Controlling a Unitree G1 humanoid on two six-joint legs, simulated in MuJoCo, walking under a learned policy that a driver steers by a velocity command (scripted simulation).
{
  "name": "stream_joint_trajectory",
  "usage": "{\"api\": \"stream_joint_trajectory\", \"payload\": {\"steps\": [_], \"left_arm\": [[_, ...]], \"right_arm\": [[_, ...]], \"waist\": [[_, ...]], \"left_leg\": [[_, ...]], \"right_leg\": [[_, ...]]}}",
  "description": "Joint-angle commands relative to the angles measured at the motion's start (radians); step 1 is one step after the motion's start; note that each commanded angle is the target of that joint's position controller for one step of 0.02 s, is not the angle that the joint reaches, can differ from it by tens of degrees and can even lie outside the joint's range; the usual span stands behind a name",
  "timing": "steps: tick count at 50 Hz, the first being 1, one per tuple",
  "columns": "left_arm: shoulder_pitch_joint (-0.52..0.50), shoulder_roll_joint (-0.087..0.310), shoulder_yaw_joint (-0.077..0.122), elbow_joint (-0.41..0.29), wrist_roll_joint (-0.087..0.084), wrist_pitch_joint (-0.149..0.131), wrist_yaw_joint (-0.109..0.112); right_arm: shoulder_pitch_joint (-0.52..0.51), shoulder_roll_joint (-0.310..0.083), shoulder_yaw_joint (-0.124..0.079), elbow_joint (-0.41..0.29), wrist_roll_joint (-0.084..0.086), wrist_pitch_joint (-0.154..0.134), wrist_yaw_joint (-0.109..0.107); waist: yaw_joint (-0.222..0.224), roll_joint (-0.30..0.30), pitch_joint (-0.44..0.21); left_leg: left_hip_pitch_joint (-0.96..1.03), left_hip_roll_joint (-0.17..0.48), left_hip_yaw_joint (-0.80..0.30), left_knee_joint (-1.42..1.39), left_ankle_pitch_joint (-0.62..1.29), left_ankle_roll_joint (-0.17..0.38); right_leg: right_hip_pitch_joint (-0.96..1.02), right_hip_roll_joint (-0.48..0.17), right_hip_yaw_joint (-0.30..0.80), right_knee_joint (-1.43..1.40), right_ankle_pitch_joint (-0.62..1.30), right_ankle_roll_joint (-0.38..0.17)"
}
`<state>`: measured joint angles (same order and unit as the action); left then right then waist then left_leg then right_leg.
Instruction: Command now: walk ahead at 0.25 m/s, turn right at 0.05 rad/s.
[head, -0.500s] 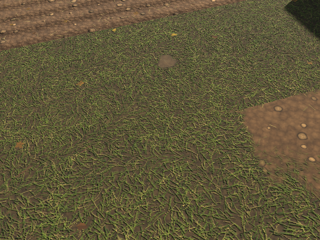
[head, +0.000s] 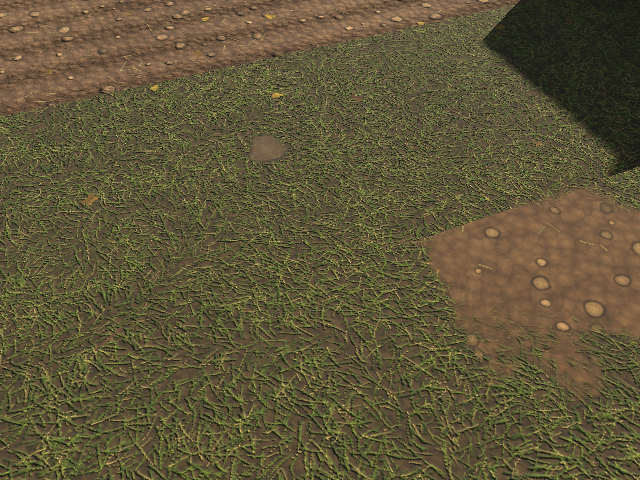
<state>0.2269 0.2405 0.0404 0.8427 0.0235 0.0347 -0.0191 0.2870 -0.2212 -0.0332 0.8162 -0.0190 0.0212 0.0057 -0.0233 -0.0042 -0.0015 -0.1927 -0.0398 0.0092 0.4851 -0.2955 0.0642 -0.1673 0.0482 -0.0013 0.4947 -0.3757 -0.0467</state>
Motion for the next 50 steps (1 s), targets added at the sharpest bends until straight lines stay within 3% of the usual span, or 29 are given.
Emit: {"api": "stream_joint_trajectory", "payload": {"steps": [1,2,3,4,5,6,10,14,16,18,19,20,21,22,23,24,26,28,29,32,34,37,40,41,42,43,45,47,50], "left_arm": [[0.093,0.069,0.011,-0.01,0.011,-0.045,0.011],[0.179,0.144,0.03,0.017,0.011,-0.056,0.02],[0.263,0.208,0.051,0.054,-0.003,-0.06,0.024],[0.291,0.199,0.051,0.07,0.005,-0.066,0.028],[0.279,0.173,0.043,0.068,0.005,-0.072,0.03],[0.247,0.154,0.037,0.063,0.001,-0.076,0.031],[0.161,0.125,0.028,0.065,-0.008,-0.094,0.028],[0.165,0.159,0.034,0.086,-0.01,-0.101,0.02],[0.146,0.18,0.04,0.09,-0.012,-0.107,0.016],[0.125,0.19,0.04,0.095,-0.012,-0.107,0.021],[0.127,0.17,0.034,0.093,-0.011,-0.106,0.024],[0.19,0.058,0.014,0.069,0.005,-0.099,0.028],[0.291,0.084,0.025,0.089,-0.018,-0.099,0.016],[0.208,0.15,0.039,0.089,-0.01,-0.092,0.015],[0.136,0.151,0.04,0.074,-0.011,-0.089,0.009],[0.121,0.12,0.034,0.077,-0.015,-0.082,0.011],[0.141,0.093,0.032,0.093,-0.001,-0.06,0.005],[0.089,0.085,0.034,0.082,-0.007,-0.049,0.004],[0.061,0.086,0.034,0.074,-0.012,-0.044,0.003],[-0.053,0.074,0.03,0.039,0.009,-0.042,-0.014],[-0.09,0.058,0.025,0.028,0.01,-0.034,-0.023],[-0.106,0.091,0.04,0.051,0.013,-0.035,-0.031],[-0.246,0.109,0.056,0.004,0.024,-0.054,-0.023],[-0.31,0.114,0.058,-0.018,0.01,-0.065,-0.016],[-0.367,0.098,0.052,-0.041,0.019,-0.072,-0.014],[-0.402,0.096,0.049,-0.065,0.028,-0.081,-0.021],[-0.399,0.075,0.04,-0.071,0.026,-0.081,-0.038],[-0.349,0.062,0.035,-0.058,0.013,-0.076,-0.051],[-0.388,0.065,0.028,-0.068,-0.003,-0.077,-0.046]], "right_arm": [[-0.007,-0.138,-0.048,-0.036,0.001,-0.007,0.001],[-0.086,-0.084,-0.033,-0.079,0.007,-0.022,0.01],[-0.145,-0.079,-0.031,-0.112,-0.001,-0.034,0.013],[-0.202,-0.141,-0.049,-0.123,-0.016,-0.037,0.008],[-0.182,-0.141,-0.053,-0.113,-0.016,-0.04,0.008],[-0.154,-0.131,-0.051,-0.096,-0.014,-0.042,0.013],[-0.174,-0.116,-0.044,-0.097,-0.017,-0.044,0.044],[-0.23,-0.087,-0.031,-0.127,-0.009,-0.031,0.061],[-0.123,-0.108,-0.038,-0.089,-0.007,-0.029,0.056],[0.075,-0.141,-0.058,-0.012,-0.015,-0.033,0.041],[0.195,-0.185,-0.071,0.018,-0.028,-0.044,0.028],[0.281,-0.263,-0.073,0.019,-0.033,-0.058,0.015],[0.265,-0.301,-0.077,0.021,-0.002,-0.054,0.012],[0.157,-0.238,-0.067,0.008,0.006,-0.048,0.012],[0.053,-0.18,-0.049,-0.024,0.001,-0.055,0.019],[0.028,-0.156,-0.041,-0.021,-0.008,-0.066,0.024],[0.04,-0.137,-0.032,-0.012,-0.007,-0.088,0.02],[0.083,-0.138,-0.029,0.006,0.002,-0.106,0.016],[0.101,-0.149,-0.029,0.013,0.008,-0.105,0.014],[0.17,-0.155,-0.028,0.048,0.018,-0.095,0.004],[0.205,-0.137,-0.024,0.067,0.015,-0.09,0.003],[0.244,-0.156,-0.031,0.086,-0.007,-0.099,0.0],[0.358,-0.135,-0.032,0.152,-0.01,-0.11,-0.02],[0.368,-0.158,-0.038,0.15,-0.015,-0.118,-0.025],[0.413,-0.139,-0.033,0.166,-0.022,-0.127,-0.028],[0.382,-0.129,-0.032,0.173,-0.017,-0.135,-0.036],[0.321,-0.137,-0.029,0.157,-0.034,-0.148,-0.035],[0.261,-0.121,-0.02,0.141,-0.024,-0.152,-0.025],[0.279,-0.13,-0.015,0.161,-0.037,-0.145,-0.025]], "waist": [[0.061,0.078,0.063],[0.104,-0.088,0.041],[0.137,-0.223,0.07],[0.157,-0.166,0.154],[0.132,-0.093,0.155],[0.103,-0.076,0.141],[0.048,-0.118,0.112],[0.052,-0.131,0.121],[0.008,-0.132,0.092],[-0.086,-0.067,0.025],[-0.145,0.024,-0.038],[-0.109,0.28,-0.147],[-0.064,0.329,-0.18],[-0.033,0.178,-0.007],[-0.011,0.092,0.081],[0.013,0.07,0.097],[0.038,0.09,0.072],[0.044,0.065,0.072],[0.042,0.054,0.078],[0.015,0.042,0.085],[0.002,0.052,0.079],[-0.004,0.05,0.064],[-0.047,0.062,0.132],[-0.073,0.074,0.14],[-0.099,0.084,0.166],[-0.069,0.067,0.206],[-0.071,0.055,0.199],[-0.052,0.043,0.156],[-0.102,0.038,0.19]], "left_leg": [[-0.168,0.192,-0.268,-0.126,-0.156,0.106],[-0.34,0.089,-0.139,0.032,-0.178,0.064],[-0.5,-0.015,0.029,0.233,-0.188,0.034],[-0.641,0.021,0.026,0.374,-0.271,0.025],[-0.664,0.05,-0.009,0.461,-0.252,0.017],[-0.655,0.071,-0.022,0.5,-0.204,0.011],[-0.47,0.075,0.022,0.398,0.009,-0.028],[-0.218,0.023,0.074,0.221,0.132,-0.023],[-0.035,-0.003,0.073,0.217,0.156,-0.008],[0.163,-0.04,0.071,0.116,0.107,0.015],[0.295,0.027,-0.017,0.028,0.008,0.04],[0.404,0.338,-0.418,-0.071,-0.158,0.077],[0.38,0.404,-0.82,-0.271,-0.324,0.17],[0.26,0.384,-0.687,-0.271,-0.404,0.18],[0.114,0.346,-0.544,-0.274,-0.256,0.177],[0.049,0.304,-0.45,-0.289,-0.107,0.161],[-0.001,0.256,-0.353,-0.329,0.015,0.148],[0.026,0.248,-0.306,-0.353,0.121,0.158],[0.045,0.245,-0.284,-0.373,0.153,0.166],[0.12,0.24,-0.215,-0.378,0.332,0.163],[0.131,0.219,-0.162,-0.371,0.354,0.156],[0.185,0.234,-0.158,-0.306,0.337,0.179],[0.419,0.286,-0.228,-0.245,0.359,0.187],[0.455,0.251,-0.211,-0.245,0.284,0.17],[0.472,0.263,-0.225,-0.232,0.294,0.177],[0.409,0.249,-0.199,-0.228,0.257,0.158],[0.24,0.22,-0.17,-0.197,0.162,0.151],[0.111,0.194,-0.134,-0.141,0.123,0.132],[0.147,0.173,-0.115,-0.032,0.145,0.101]], "right_leg": [[0.161,-0.045,0.046,-0.13,0.026,-0.068],[0.281,-0.161,0.248,-0.172,-0.118,-0.124],[0.338,-0.324,0.489,-0.279,-0.178,-0.206],[0.346,-0.414,0.556,-0.297,-0.05,-0.26],[0.345,-0.405,0.511,-0.281,0.058,-0.269],[0.334,-0.373,0.454,-0.283,0.115,-0.25],[0.163,-0.239,0.229,-0.333,0.297,-0.175],[-0.005,-0.203,0.124,-0.33,0.431,-0.132],[-0.076,-0.218,0.105,-0.272,0.53,-0.115],[-0.068,-0.186,0.058,-0.014,0.713,-0.086],[-0.138,-0.132,0.011,0.241,0.627,-0.064],[-0.276,-0.036,-0.033,0.642,-0.093,-0.043],[-0.44,0.065,0.103,0.763,-0.174,-0.062],[-0.516,-0.015,0.117,0.808,-0.082,-0.077],[-0.48,-0.063,0.096,0.748,0.016,-0.079],[-0.429,-0.096,0.088,0.689,0.051,-0.068],[-0.348,-0.135,0.083,0.595,0.096,-0.04],[-0.378,-0.136,0.077,0.541,0.15,-0.021],[-0.407,-0.145,0.076,0.497,0.193,-0.013],[-0.492,-0.147,0.036,0.411,0.283,0.017],[-0.494,-0.145,0.012,0.376,0.345,0.032],[-0.551,-0.144,0.012,0.45,0.469,0.014],[-0.846,-0.157,0.087,0.444,0.434,0.015],[-0.894,-0.135,0.063,0.381,0.416,0.021],[-0.928,-0.137,0.061,0.369,0.429,0.019],[-0.895,-0.162,0.083,0.264,0.512,0.022],[-0.715,-0.155,0.023,0.189,0.692,0.005],[-0.513,-0.148,0.001,0.141,0.854,-0.031],[-0.453,-0.139,-0.036,0.011,0.845,-0.036]]}}
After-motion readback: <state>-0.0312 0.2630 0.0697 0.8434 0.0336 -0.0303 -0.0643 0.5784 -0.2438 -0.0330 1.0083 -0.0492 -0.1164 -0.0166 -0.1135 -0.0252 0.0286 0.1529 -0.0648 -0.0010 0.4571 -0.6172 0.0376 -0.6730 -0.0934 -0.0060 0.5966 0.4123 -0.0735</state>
